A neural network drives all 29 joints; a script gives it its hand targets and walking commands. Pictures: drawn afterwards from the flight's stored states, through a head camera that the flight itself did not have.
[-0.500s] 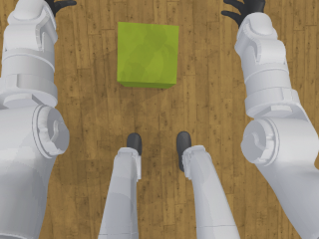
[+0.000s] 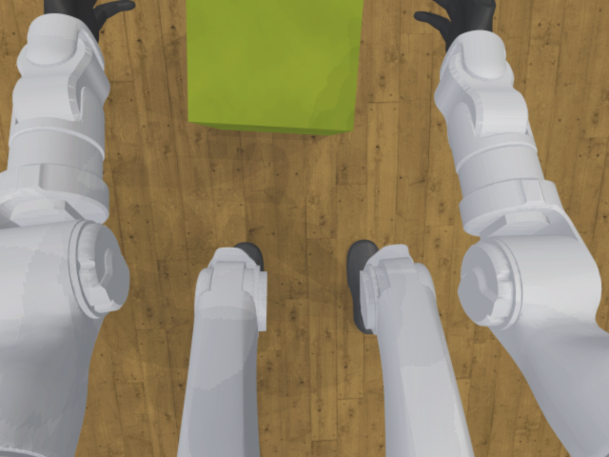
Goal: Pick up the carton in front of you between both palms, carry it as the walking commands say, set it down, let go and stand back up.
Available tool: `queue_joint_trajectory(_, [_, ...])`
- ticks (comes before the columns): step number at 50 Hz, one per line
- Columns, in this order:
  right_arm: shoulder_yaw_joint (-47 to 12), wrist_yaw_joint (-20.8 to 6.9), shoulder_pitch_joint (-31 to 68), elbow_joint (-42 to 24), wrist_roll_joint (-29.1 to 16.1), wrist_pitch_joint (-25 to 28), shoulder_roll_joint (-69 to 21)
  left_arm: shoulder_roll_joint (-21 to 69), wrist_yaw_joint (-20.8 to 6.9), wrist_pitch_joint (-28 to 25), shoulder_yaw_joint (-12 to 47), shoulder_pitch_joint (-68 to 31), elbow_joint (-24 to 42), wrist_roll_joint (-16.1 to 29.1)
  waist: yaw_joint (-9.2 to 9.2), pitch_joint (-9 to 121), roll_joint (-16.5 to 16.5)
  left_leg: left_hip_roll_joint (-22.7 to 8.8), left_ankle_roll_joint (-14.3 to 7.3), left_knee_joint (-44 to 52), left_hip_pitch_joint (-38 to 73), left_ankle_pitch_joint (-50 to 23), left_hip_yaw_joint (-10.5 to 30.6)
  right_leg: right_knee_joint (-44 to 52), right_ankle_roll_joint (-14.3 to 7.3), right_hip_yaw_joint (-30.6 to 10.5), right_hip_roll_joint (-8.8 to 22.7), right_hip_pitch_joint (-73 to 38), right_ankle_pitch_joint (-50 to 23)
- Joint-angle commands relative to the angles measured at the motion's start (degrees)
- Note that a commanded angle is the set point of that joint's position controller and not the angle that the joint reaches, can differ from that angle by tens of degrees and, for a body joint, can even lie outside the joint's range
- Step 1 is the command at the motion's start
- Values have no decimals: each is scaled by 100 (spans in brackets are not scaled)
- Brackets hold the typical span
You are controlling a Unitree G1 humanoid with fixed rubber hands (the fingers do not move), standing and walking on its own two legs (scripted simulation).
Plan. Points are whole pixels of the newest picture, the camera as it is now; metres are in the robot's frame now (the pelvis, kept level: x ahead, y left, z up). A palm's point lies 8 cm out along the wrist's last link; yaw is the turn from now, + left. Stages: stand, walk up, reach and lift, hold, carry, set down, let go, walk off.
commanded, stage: reach and lift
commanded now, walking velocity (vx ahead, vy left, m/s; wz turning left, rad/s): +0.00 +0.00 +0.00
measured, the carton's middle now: (276, 63) +0.54 +0.06 -0.38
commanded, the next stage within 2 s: none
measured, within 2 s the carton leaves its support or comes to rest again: leaves its support in 1.30 s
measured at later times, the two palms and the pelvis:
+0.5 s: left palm (149, 47) +0.54 +0.23 -0.31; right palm (415, 64) +0.53 -0.14 -0.31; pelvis -0.03 +0.01 -0.13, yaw -1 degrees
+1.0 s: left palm (166, 48) +0.54 +0.20 -0.30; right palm (391, 66) +0.52 -0.10 -0.31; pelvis -0.04 +0.00 -0.13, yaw -1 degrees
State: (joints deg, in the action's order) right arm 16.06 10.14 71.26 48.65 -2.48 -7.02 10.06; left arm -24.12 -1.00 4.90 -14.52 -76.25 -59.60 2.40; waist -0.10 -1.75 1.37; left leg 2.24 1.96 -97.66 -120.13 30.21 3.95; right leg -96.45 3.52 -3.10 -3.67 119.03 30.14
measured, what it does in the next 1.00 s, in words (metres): lowers itself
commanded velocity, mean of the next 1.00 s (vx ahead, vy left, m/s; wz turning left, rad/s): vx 0.00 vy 0.00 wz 0.00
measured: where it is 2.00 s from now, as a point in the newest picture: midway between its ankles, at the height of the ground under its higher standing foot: (307, 304)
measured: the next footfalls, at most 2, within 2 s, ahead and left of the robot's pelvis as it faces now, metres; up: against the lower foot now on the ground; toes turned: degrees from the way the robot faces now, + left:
none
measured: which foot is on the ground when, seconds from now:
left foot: down 0.00-1.00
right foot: down 0.00-1.00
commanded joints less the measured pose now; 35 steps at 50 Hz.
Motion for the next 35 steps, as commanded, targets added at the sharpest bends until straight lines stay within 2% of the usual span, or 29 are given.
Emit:
queue_joint_trajectory(1, [-288, 126, 1720, -707, -361, -6, 670, -1147, 50, -25, 346, -1914, 704, 409, -169, 7315, -215, 24, 63, -94, 3397, -2987, -694, -310, 119, 625, -130, -4140, -3073])
queue_joint_trajectory(3, [-317, 166, 2044, -678, -488, -111, 815, -1257, 55, 84, 513, -2313, 704, 541, -149, 7289, -364, -19, 68, -336, 3508, -2642, -723, -486, 92, 710, -129, -3879, -2531])
queue_joint_trajectory(7, [-292, 143, 2600, -196, -593, -257, 997, -1341, 70, 249, 782, -2906, 222, 650, -94, 6492, -538, -127, 71, -639, 3253, -1630, -709, -806, 64, 817, -53, -3208, -1445])
queue_joint_trajectory(12, [-170, -23, 3006, 608, -516, -149, 1121, -1249, 84, 213, 910, -3240, -480, 550, -35, 5340, -572, -224, 58, -970, 2848, -1050, -562, -1241, 53, 839, 29, -2495, -887])
queue_joint_trajectory(16, [-144, -127, 3279, 969, -497, 31, 1275, -1287, 117, 99, 944, -3514, -710, 492, -44, 4870, -554, -249, 46, -1290, 2811, -1198, -428, -1627, 55, 831, 55, -2188, -957])
queue_joint_trajectory(18, [-240, -140, 3477, 997, -522, 140, 1377, -1332, 156, 15, 897, -3749, -562, 526, -102, 4730, -394, -215, 35, -1411, 2536, -1268, -416, -1805, 49, 797, 74, -2282, -1062])
queue_joint_trajectory(22, [-515, -90, 3619, 908, -709, 298, 1436, -1429, 225, -132, 1092, -3838, -547, 800, -80, 5058, -184, -209, -22, -1756, 3004, -1965, -306, -2121, 93, 854, 63, -2380, -1629])
queue_joint_trajectory(28, [-658, -20, 3131, 726, -905, 420, 1208, -1157, 291, -235, 1400, -3409, -557, 1014, -2, 5604, -358, -155, -23, -2058, 3532, -2806, -302, -2325, 76, 889, -16, -2507, -2327])
queue_joint_trajectory(30, [-702, 12, 2995, 684, -939, 422, 1151, -1167, 321, -234, 1349, -3258, -544, 996, -71, 5674, -367, -141, -27, -2056, 3510, -2818, -343, -2325, 74, 882, -42, -2538, -2343])
queue_joint_trajectory(35, [-642, 21, 2882, 832, -883, 382, 1029, -1109, 320, -206, 1264, -3124, -719, 888, -112, 4999, -311, -144, -28, -1951, 2806, -2118, -411, -2211, 57, 785, -69, -2442, -1903])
